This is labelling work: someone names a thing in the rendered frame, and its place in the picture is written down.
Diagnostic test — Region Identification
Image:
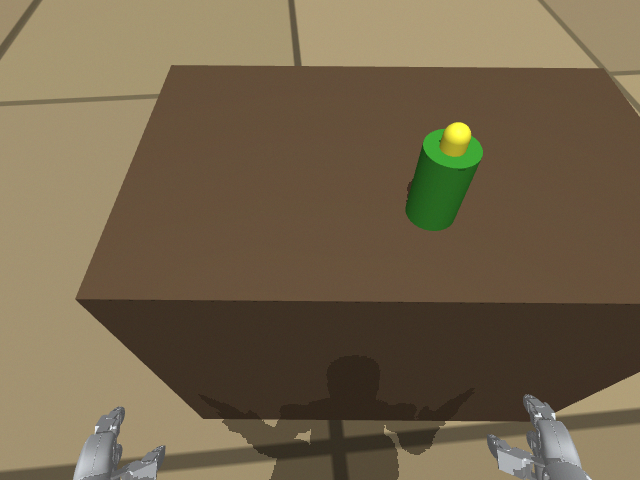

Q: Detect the right robot arm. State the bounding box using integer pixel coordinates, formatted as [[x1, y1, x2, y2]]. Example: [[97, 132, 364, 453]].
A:
[[542, 462, 592, 480]]

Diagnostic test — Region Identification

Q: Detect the left robot hand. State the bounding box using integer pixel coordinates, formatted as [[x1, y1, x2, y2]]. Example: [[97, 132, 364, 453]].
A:
[[73, 406, 166, 480]]

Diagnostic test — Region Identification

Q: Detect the bottle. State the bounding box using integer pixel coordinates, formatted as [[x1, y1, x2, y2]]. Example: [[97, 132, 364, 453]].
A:
[[405, 122, 483, 231]]

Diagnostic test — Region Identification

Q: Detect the right robot hand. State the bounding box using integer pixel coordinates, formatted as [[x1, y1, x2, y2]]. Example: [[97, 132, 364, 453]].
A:
[[487, 394, 582, 480]]

